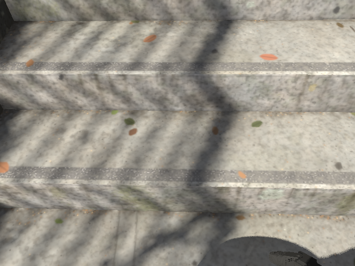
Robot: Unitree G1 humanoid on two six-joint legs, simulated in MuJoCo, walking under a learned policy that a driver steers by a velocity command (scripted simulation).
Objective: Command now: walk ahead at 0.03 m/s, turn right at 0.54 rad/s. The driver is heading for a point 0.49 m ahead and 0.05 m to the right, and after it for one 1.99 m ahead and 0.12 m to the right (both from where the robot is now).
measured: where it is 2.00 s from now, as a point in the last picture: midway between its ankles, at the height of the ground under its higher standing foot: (236, 167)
